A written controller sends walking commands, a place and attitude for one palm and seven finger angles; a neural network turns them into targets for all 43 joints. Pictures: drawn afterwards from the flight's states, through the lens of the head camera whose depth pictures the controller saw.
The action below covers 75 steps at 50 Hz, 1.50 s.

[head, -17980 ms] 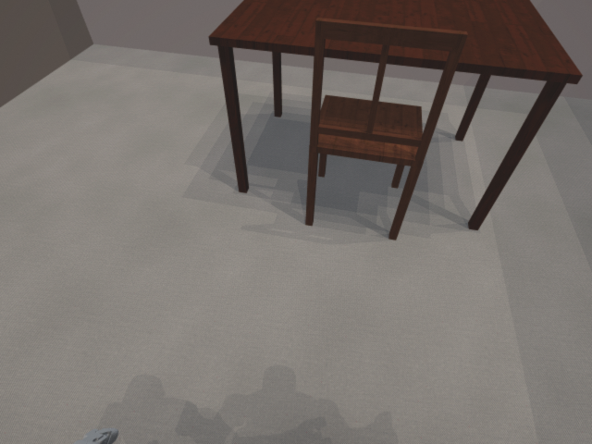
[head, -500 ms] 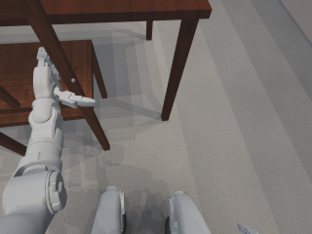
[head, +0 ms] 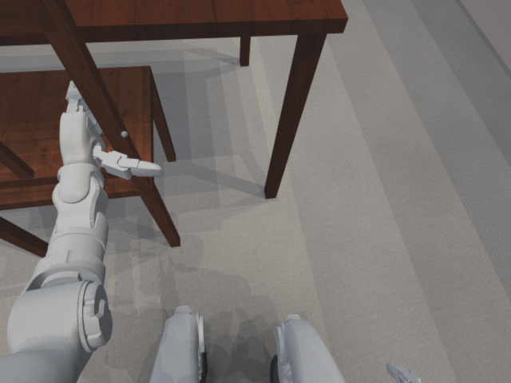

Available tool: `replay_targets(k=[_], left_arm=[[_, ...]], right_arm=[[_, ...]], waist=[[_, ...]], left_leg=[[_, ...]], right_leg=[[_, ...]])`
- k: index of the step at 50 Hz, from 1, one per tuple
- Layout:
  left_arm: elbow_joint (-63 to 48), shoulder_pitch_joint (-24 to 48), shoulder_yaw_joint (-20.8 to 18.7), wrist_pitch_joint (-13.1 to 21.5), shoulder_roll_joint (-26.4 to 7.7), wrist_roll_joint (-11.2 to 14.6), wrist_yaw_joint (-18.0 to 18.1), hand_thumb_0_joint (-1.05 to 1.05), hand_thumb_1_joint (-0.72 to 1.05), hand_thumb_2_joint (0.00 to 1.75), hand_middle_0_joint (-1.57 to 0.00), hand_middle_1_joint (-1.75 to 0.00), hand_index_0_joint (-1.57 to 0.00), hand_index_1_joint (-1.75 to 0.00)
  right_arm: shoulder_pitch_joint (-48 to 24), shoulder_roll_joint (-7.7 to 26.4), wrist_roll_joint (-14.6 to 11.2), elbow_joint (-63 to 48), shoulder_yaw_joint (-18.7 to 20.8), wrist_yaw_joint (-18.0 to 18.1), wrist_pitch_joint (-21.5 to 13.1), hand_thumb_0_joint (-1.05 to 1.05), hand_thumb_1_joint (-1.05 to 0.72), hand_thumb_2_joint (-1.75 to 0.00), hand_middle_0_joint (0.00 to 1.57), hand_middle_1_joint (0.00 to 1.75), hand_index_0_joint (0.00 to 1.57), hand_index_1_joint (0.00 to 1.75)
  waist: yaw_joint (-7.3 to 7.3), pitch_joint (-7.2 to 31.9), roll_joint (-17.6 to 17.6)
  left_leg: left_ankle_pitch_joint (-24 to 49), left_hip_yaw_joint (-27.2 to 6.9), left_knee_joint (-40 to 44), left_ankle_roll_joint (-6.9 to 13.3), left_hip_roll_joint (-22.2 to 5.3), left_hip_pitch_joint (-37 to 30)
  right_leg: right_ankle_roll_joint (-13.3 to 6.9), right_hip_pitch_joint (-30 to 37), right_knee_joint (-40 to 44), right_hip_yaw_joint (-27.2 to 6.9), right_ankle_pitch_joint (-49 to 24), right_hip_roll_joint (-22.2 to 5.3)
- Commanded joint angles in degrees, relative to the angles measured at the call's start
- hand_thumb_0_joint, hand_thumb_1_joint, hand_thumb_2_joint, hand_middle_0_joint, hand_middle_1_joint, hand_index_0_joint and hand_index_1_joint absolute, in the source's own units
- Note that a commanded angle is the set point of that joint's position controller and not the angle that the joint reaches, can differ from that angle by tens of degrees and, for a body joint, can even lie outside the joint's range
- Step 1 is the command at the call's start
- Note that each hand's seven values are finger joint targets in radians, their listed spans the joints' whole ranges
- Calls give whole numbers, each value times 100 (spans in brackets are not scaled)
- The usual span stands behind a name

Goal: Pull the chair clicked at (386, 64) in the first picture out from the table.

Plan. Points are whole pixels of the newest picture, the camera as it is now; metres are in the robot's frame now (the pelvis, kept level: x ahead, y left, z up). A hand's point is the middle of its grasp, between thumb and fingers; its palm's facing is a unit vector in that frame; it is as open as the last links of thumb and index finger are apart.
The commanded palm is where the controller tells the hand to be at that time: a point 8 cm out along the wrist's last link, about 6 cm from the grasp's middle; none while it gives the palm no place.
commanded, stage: hook a spindle and tug to test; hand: left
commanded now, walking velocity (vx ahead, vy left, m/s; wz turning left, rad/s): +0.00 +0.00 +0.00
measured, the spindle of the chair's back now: out of the picture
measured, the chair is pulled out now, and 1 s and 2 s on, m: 0.00 0.00 0.08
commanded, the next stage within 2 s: step backward, pulling the chair out in 1.32 s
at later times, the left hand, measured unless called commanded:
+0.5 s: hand (120, 130) +0.49 +0.20 +0.05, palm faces +0.17 -0.98 -0.02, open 9.5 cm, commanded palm +0.45 +0.23 +0.05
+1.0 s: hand (120, 133) +0.48 +0.20 +0.05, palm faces +0.16 -0.99 -0.01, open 6.0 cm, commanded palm +0.43 +0.23 +0.05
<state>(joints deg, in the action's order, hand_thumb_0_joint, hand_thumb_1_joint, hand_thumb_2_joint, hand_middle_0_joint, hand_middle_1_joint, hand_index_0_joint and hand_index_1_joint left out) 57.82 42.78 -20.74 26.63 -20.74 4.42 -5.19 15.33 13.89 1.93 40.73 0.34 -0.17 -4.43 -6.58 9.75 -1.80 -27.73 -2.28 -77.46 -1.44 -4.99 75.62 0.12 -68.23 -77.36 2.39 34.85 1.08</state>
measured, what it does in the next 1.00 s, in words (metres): stands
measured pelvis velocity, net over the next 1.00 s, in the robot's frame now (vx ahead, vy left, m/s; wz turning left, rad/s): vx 0.02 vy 0.00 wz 0.00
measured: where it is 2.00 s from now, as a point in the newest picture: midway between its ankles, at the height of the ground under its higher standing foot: outside the picture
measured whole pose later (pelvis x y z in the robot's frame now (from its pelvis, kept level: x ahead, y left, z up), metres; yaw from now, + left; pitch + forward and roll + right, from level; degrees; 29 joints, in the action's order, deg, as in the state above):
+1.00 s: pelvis +0.02 +0.00 +0.01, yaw +0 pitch +26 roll -3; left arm 51.0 37.0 -19.4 24.9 -19.0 6.5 -3.3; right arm 15.3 13.1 1.5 39.6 1.1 -1.3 -2.7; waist -6.2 10.0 -1.7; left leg -28.7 -1.6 -75.5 -1.2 -5.0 72.6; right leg 0.5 -65.1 -74.7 1.7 35.2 1.1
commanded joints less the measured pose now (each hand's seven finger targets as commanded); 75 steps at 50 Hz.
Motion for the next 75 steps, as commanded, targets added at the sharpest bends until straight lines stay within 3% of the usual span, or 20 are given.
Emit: replay_targets(k=[1, 6, 13, 16, 21, 25, 31, 42, 46, 49, 54, 62, 65, 68, 70, 71, 72, 73, 74, 75], left_arm=[[-1106, 2311, -196, 388, -1230, 15, 90, 0, -50, 30, -24, -63, -24, -63], [-1241, 2277, -88, 434, -1136, -14, 49, 0, -50, 30, -32, -90, -32, -90], [-1395, 2154, 85, 404, -906, 65, -13, 0, -11, 47, -45, -129, -45, -129], [-1248, 2120, 109, 403, -887, 38, -11, 0, 6, 54, -50, -145, -50, -145], [-1401, 2200, 339, 461, -603, 47, -22, 0, 34, 66, -50, -145, -50, -145], [-1345, 1989, 165, 440, -793, 55, -4, 0, 56, 76, -50, -145, -50, -145], [-1329, 2041, 195, 460, -776, 15, -30, 0, 90, 90, -50, -145, -50, -145], [-1288, 1474, 158, 324, -690, 55, -63, 0, 90, 90, -50, -145, -50, -145], [-1771, 1049, 281, 286, -530, 104, -50, 0, 90, 90, -50, -145, -50, -145], [-2057, 838, 469, 245, -265, 156, 7, 0, 90, 90, -50, -145, -50, -145], [-2189, 669, 476, 273, -257, 140, 112, 0, 90, 90, -50, -145, -50, -145], [-2443, 552, 588, 407, -130, 146, 135, 0, 90, 90, -50, -145, -50, -145], [-2459, 318, 500, 406, -199, 187, 132, 0, 90, 90, -50, -145, -50, -145], [-2330, 668, 598, 425, -137, 170, 127, 0, 90, 90, -50, -145, -50, -145], [-2168, 748, 424, 435, -332, 157, 138, 0, 90, 90, -50, -145, -50, -145], [-2243, 1210, 493, 477, -352, 123, 155, 0, 90, 90, -50, -145, -50, -145], [-2615, 1232, -142, -329, -2501, -518, 724, 0, 90, 90, -50, -145, -50, -145], [-2927, 1199, 502, -747, -1556, -449, 866, 0, 90, 90, -50, -145, -50, -145], [-2686, 710, 771, -1110, -1109, -402, 944, 0, 90, 90, -50, -145, -50, -145], [-2270, 242, 902, -1414, -912, -387, 1023, 0, 90, 90, -50, -145, -50, -145]], right_arm=[[684, 989, 13, -334, 314, 74, -139, 0, -90, -90, 20, 30, 20, 30], [670, 966, 8, -369, 323, 51, -126, 0, -90, -90, 20, 30, 20, 30], [679, 942, -15, -360, 341, 31, -126, 0, -90, -90, 20, 30, 20, 30], [712, 960, -10, -330, 349, 35, -120, 0, -90, -90, 20, 30, 20, 30], [725, 926, 0, -302, 372, 5, -138, 0, -90, -90, 20, 30, 20, 30], [726, 942, -7, -293, 382, 1, -102, 0, -90, -90, 20, 30, 20, 30], [751, 938, 7, -278, 379, 0, -82, 0, -90, -90, 20, 30, 20, 30], [678, 918, -20, -402, 371, -23, 4, 0, -90, -90, 20, 30, 20, 30], [655, 911, -36, -523, 397, -47, 12, 0, -90, -90, 20, 30, 20, 30], [595, 868, -62, -546, 406, -66, 12, 0, -90, -90, 20, 30, 20, 30], [535, 850, -72, -528, 399, -46, -10, 0, -90, -90, 20, 30, 20, 30], [428, 816, -64, -527, 404, -12, -64, 0, -90, -90, 20, 30, 20, 30], [389, 828, -63, -558, 410, 0, -72, 0, -90, -90, 20, 30, 20, 30], [336, 805, -72, -511, 379, 27, -99, 0, -90, -90, 20, 30, 20, 30], [330, 838, -67, -500, 377, 55, -111, 0, -90, -90, 20, 30, 20, 30], [357, 862, -51, -465, 368, 80, -135, 0, -90, -90, 20, 30, 20, 30], [649, 1086, -394, -887, 382, 223, 364, 0, -90, -90, 20, 30, 20, 30], [634, 835, -472, -1114, 309, 363, 510, 0, -90, -90, 20, 30, 20, 30], [505, 782, -520, -1192, 250, 425, 627, 0, -90, -90, 20, 30, 20, 30], [474, 759, -525, -1166, 221, 475, 745, 0, -90, -90, 20, 30, 20, 30]], waist=[[-128, 2706, -385], [-105, 2893, -528], [-84, 2966, -644], [-115, 2819, -449], [-151, 2887, -659], [-96, 2909, -455], [-125, 2876, -616], [-44, 2735, -403], [60, 3043, -566], [32, 2930, -489], [37, 2602, -299], [107, 2655, -482], [148, 2682, -242], [60, 2440, -394], [75, 2365, -225], [-27, 2463, -355], [472, 3527, -723], [203, 3223, -927], [201, 3006, -840], [191, 2654, -395]], left_leg=[[1204, -150, 725, 217, 304, -2892], [1354, -115, 690, 210, 313, -2989], [1600, -141, 738, 177, 296, -3270], [1534, -142, 734, 194, 306, -3131], [1690, -172, 764, 176, 301, -3419], [1721, -129, 754, 187, 315, -3280], [1825, -142, 752, 185, 309, -3366], [1822, -116, 795, 165, 305, -3246], [2204, -133, 864, 133, 293, -3647], [2180, -130, 929, 122, 281, -3723], [1934, -100, 997, 129, 306, -3484], [1962, -92, 1008, 108, 337, -3626], [1965, -68, 998, 121, 348, -3528], [1694, -74, 976, 121, 356, -3416], [1560, -64, 963, 136, 364, -3227], [1566, -103, 922, 147, 363, -3290], [1689, 89, 1933, 313, 226, -4987], [2073, 152, 2190, 383, 331, -5276], [2236, 147, 2316, 353, 294, -5185], [2235, 156, 2382, 358, 260, -4882]], right_leg=[[-106, 386, 1204, -63, -1546, 211], [-114, 492, 1185, -97, -1736, 202], [-129, 495, 1205, -48, -1911, 213], [-131, 507, 1214, -57, -1885, 212], [-152, 393, 1225, -9, -1920, 212], [-134, 626, 1269, -40, -2071, 213], [-141, 530, 1229, -34, -2119, 211], [-126, 614, 1238, 0, -2154, 206], [-158, 739, 1218, 21, -2372, 225], [-140, 755, 1301, 56, -2351, 237], [-134, 851, 1350, 51, -2263, 235], [-151, 858, 1332, 34, -2279, 213], [-142, 1020, 1350, 24, -2361, 211], [-134, 803, 1360, 0, -2135, 203], [-134, 838, 1359, -22, -2068, 199], [-137, 718, 1306, -31, -2032, 194], [-173, 2780, 2340, -498, -2289, -133], [-119, 3061, 2673, -360, -3136, -109], [-70, 3182, 2745, -326, -3358, -165], [-23, 3439, 2898, -343, -3551, -200]])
